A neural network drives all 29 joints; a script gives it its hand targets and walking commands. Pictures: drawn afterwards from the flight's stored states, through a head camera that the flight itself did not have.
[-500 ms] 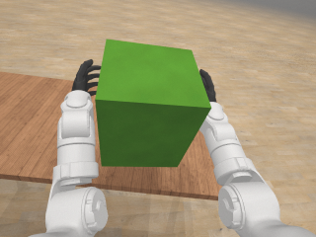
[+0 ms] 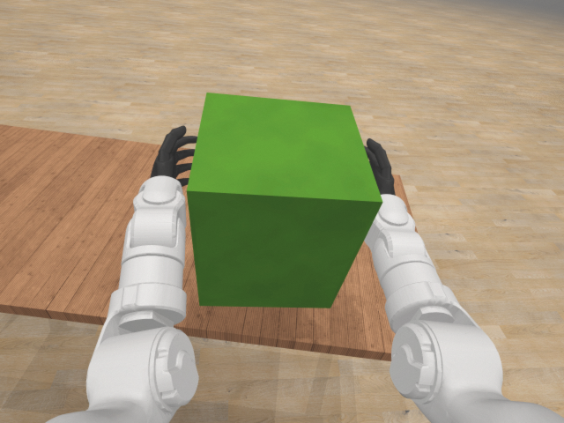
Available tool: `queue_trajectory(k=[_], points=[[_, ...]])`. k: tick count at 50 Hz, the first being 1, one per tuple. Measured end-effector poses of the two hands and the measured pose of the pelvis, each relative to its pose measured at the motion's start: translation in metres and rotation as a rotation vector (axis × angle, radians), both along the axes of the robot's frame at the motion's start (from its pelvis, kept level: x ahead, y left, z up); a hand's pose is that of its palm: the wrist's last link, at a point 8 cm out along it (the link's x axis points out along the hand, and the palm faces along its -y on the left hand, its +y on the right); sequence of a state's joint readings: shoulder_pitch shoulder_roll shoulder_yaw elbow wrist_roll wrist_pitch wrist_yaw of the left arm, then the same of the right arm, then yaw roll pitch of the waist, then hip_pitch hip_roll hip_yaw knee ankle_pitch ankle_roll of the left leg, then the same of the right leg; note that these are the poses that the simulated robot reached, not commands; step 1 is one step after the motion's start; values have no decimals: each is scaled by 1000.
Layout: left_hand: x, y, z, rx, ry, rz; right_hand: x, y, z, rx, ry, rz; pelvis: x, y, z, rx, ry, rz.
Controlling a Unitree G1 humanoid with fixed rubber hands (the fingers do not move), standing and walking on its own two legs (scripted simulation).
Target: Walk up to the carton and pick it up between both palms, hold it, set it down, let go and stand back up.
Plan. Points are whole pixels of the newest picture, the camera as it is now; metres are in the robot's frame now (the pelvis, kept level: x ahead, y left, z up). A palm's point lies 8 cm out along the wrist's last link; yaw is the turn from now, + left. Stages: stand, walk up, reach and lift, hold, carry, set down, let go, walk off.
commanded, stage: set down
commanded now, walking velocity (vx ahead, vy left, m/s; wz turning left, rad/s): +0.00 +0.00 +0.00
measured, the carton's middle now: (273, 208) +0.41 +0.01 +0.14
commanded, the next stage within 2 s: none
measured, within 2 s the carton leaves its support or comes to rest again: rests again in 1.38 s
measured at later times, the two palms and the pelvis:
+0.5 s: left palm (173, 197) +0.42 +0.16 +0.14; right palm (368, 206) +0.42 -0.14 +0.14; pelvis +0.01 -0.01 +0.00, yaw +0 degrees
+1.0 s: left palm (171, 211) +0.42 +0.17 +0.11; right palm (362, 215) +0.42 -0.13 +0.12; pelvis +0.01 +0.00 +0.00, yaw +0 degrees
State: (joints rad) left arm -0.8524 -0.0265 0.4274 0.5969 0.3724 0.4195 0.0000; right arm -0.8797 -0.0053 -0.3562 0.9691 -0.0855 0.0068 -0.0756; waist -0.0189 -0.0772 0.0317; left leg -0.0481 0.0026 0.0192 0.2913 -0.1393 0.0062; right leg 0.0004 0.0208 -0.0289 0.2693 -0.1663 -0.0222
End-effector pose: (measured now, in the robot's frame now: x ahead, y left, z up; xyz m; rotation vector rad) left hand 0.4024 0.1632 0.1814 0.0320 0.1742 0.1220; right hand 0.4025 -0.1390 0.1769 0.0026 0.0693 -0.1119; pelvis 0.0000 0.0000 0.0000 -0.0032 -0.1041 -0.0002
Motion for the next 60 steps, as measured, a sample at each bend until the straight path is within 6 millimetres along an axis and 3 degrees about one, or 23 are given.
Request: queue_trajectory(k=[16, 32, 47, 60], points=[[12, 4, -35, -16, 51, 4, 14, 4, -27, -26, 53, 8, 11, -6, 0, 0, 37, 14], [19, -1, -50, -24, 75, 4, 19, -1, -44, -29, 77, -1, 14, -5, 0, 0, 79, 0], [14, 5, -67, -45, 98, 18, 18, 5, -55, -27, 99, 20, 9, -4, 1, 1, 115, -4], [15, -1, -71, -46, 96, 7, 14, -2, -61, -17, 99, 7, 8, -1, 0, 4, 129, -17]])
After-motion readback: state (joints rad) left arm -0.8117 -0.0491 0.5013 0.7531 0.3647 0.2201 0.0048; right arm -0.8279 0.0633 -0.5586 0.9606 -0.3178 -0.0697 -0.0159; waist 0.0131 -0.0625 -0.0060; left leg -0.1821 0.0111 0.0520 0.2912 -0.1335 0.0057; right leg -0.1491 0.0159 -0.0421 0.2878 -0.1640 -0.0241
